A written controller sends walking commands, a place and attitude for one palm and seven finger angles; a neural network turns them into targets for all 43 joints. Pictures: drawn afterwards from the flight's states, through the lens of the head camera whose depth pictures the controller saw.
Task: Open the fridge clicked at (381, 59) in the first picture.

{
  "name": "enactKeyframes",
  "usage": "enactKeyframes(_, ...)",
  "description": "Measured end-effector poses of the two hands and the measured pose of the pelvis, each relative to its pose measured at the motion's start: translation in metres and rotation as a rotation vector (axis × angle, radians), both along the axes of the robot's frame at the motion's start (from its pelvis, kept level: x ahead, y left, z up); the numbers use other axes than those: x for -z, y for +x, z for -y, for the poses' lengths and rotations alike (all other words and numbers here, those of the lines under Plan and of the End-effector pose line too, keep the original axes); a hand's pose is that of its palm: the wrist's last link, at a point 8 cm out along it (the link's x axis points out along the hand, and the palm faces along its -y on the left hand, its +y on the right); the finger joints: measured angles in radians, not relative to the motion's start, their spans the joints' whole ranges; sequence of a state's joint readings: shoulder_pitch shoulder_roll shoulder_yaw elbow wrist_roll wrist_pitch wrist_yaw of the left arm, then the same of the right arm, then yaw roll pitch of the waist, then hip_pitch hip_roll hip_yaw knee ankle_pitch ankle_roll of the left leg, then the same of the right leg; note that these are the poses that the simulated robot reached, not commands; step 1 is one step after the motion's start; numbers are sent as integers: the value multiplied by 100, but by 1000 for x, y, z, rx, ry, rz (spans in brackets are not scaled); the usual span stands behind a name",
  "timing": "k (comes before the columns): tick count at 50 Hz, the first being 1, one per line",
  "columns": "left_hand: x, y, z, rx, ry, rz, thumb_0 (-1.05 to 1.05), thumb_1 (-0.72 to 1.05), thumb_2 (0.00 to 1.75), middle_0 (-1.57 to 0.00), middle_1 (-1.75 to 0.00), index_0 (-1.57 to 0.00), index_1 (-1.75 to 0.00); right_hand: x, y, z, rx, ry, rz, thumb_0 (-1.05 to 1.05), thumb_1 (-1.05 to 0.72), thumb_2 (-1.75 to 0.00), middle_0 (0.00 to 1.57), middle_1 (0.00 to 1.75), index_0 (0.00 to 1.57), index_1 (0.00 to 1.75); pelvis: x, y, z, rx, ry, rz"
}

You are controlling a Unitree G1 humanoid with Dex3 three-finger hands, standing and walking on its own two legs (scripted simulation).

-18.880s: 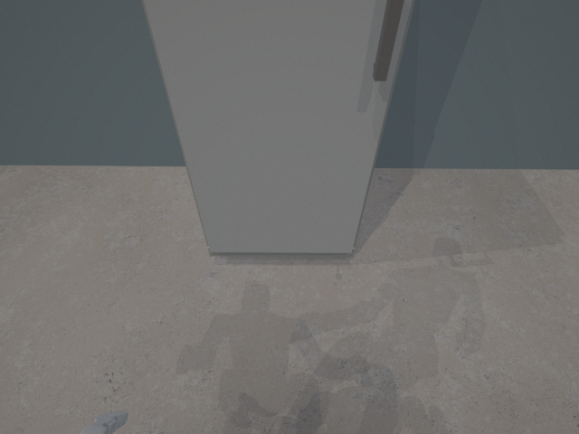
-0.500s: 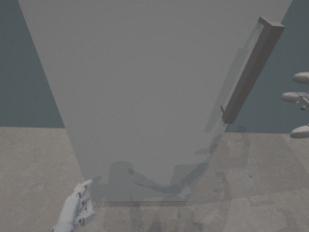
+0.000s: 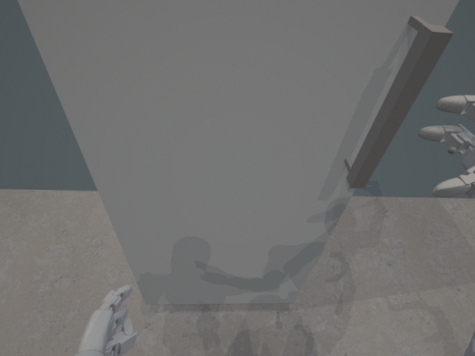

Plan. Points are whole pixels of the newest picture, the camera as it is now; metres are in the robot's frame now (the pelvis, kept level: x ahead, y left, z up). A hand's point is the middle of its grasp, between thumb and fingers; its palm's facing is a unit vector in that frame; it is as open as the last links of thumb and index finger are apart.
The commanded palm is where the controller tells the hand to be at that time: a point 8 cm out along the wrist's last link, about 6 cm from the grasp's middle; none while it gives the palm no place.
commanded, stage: move the hooked fingers beside the handle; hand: right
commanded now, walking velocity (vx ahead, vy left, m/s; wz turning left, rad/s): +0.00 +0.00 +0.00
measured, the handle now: (381, 114) +0.45 -0.20 +0.23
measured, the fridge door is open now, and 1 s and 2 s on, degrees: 0 0 0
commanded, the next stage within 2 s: none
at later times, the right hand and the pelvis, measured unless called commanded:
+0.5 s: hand (433, 143) +0.39 -0.27 +0.22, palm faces +0.01 +1.00 -0.08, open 14.0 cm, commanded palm +0.37 -0.31 +0.24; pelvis +0.01 -0.01 +0.00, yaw +1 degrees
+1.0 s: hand (435, 134) +0.39 -0.27 +0.23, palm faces +0.00 +1.00 -0.08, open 14.0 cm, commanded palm +0.37 -0.31 +0.23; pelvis +0.01 +0.00 +0.00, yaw +1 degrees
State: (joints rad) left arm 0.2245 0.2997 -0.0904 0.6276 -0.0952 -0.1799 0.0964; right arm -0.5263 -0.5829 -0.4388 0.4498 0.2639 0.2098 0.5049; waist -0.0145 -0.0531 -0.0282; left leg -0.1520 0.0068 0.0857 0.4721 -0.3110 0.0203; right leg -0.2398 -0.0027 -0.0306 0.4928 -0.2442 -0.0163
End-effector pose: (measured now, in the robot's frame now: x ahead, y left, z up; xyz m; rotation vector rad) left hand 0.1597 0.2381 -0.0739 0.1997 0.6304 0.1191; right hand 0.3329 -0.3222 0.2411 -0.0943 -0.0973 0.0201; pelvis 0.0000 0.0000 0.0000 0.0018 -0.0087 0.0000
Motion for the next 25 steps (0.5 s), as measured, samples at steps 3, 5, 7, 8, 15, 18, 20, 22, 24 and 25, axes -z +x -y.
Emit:
enactKeyframes(3,1,-5,-3,-19,-3,-8,1,91,90,-20,-30,-20,-30,-1,9,3,6,27,-5,-1,50,-30,31,120,31,120,0,3,0,-8,-1,-6)
enactKeyframes(5,2,-9,-6,-36,-5,-17,1,91,90,-20,-30,-20,-30,4,15,8,27,32,-55,-1,50,-30,31,120,31,120,1,4,0,-12,-1,-13)
enactKeyframes(7,4,-14,-10,-50,-4,-31,1,91,90,-20,-30,-20,-30,12,18,11,46,17,-105,-1,50,-30,31,120,31,120,1,4,1,-15,-1,-19)
enactKeyframes(8,5,-16,-11,-54,-2,-41,1,91,90,-20,-30,-20,-30,15,19,12,51,4,-119,-1,50,-30,31,120,30,120,1,4,1,-16,-1,-21)
enactKeyframes(15,9,-25,-14,-58,28,-95,1,91,90,-20,-29,-20,-30,6,21,1,0,9,-4,-1,50,-30,30,120,30,120,0,8,3,-12,1,-17)
enactKeyframes(18,9,-24,-13,-59,26,-89,1,91,90,-20,-29,-20,-30,2,27,-1,-3,23,-3,-1,50,-30,31,120,30,120,1,8,3,-11,1,-17)
enactKeyframes(20,9,-23,-12,-65,18,-83,1,91,90,-20,-29,-20,-30,6,32,0,9,26,-46,-1,50,-30,31,120,30,120,1,8,4,-12,1,-21)
enactKeyframes(22,9,-23,-12,-71,11,-80,1,91,90,-20,-29,-20,-30,12,36,2,24,26,-98,-1,50,-30,31,120,31,120,1,7,5,-13,1,-27)
enactKeyframes(24,10,-24,-11,-76,9,-86,1,91,90,-20,-29,-20,-30,18,38,3,37,17,-132,-1,50,-30,31,120,30,120,1,6,5,-14,1,-33)
enactKeyframes(25,11,-25,-11,-76,10,-91,1,91,90,-20,-29,-20,-30,19,39,2,39,12,-134,-1,50,-30,31,120,30,120,0,6,5,-12,1,-34)
